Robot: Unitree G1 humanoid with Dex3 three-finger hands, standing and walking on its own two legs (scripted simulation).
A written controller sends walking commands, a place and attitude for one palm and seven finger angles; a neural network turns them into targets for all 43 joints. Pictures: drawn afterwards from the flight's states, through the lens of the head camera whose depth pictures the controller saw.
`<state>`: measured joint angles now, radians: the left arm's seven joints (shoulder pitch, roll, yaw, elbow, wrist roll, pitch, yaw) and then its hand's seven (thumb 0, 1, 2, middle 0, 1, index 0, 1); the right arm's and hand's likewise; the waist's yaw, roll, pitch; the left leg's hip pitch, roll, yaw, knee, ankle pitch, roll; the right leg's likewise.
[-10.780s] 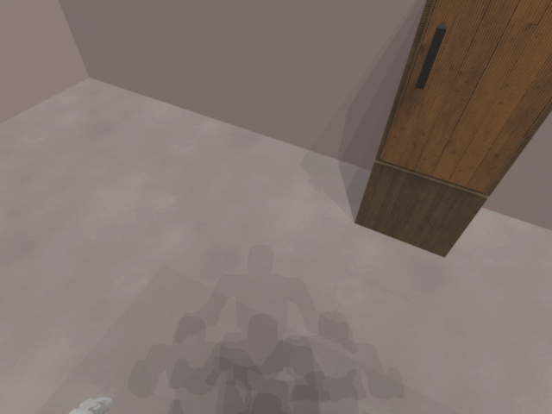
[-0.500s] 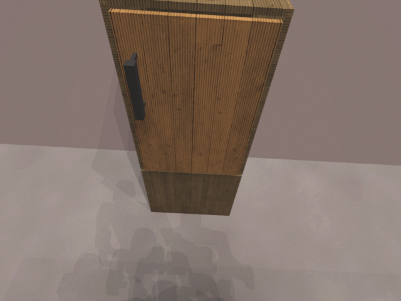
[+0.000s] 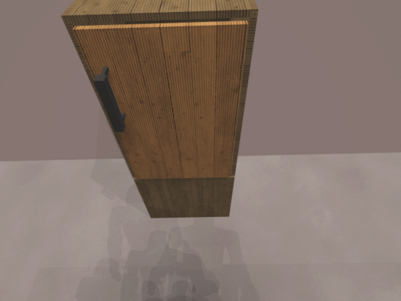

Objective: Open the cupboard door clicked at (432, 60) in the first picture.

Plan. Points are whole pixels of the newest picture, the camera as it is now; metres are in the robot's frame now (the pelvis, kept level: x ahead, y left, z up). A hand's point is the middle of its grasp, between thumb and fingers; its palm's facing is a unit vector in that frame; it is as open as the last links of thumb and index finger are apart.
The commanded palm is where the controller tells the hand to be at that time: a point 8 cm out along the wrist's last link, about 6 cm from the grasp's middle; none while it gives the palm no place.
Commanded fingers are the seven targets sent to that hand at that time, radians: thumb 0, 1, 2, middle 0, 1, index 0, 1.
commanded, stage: come to a stop and stand still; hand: left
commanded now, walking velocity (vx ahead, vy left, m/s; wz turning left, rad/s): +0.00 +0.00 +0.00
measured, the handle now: (113, 100) +0.57 +0.25 +0.07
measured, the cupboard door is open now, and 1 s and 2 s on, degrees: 0 0 0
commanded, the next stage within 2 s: look again from close up in 0.30 s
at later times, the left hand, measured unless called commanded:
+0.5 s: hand out of the picture -0.01 +0.17 -0.17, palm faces +0.01 -0.98 -0.19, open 7.3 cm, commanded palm none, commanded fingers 0.00 0.90 0.90 -0.20 -0.30 -0.20 -0.30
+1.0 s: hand out of the picture -0.06 +0.23 -0.18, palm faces +0.00 -0.99 -0.17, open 7.3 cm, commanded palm none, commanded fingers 0.00 0.90 0.90 -0.20 -0.30 -0.20 -0.30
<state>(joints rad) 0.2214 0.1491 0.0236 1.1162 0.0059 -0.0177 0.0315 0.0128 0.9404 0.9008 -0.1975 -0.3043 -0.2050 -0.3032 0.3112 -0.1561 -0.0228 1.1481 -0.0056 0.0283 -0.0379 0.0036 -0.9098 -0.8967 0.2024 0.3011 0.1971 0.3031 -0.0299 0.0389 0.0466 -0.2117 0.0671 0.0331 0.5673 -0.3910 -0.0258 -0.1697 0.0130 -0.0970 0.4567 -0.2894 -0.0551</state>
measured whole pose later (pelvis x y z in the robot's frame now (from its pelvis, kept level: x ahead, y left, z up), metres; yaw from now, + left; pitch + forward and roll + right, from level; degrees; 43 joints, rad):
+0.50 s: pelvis +0.00 +0.01 +0.00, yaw -2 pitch -1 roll -1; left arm 0.31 0.11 0.00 1.11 0.02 -0.05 0.06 0.01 0.91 0.90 -0.20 -0.30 -0.20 -0.30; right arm 0.22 -0.17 -0.01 1.09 0.00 0.01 -0.04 0.01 -0.93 -0.90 0.20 0.30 0.20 0.30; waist 0.00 0.02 0.07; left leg -0.25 0.05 0.05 0.62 -0.35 0.00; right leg -0.15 0.03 -0.07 0.42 -0.25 -0.04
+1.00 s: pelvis -0.04 +0.07 +0.00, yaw -1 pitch -1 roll +0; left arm 0.36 0.16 0.00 1.09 0.02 0.00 0.03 0.00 0.91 0.90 -0.19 -0.30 -0.20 -0.30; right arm 0.33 -0.14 0.01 1.07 -0.01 0.00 -0.02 0.00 -0.92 -0.90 0.20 0.30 0.20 0.30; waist 0.00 -0.02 0.01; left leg -0.26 -0.05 0.09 0.45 -0.19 0.09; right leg -0.23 -0.06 -0.04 0.48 -0.24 0.01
